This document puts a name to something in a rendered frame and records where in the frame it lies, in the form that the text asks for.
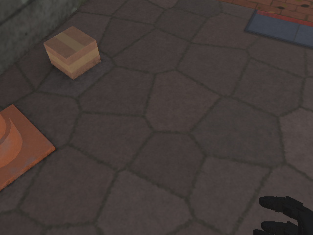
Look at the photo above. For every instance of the right robot hand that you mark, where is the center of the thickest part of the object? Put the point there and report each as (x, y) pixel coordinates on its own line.
(291, 208)

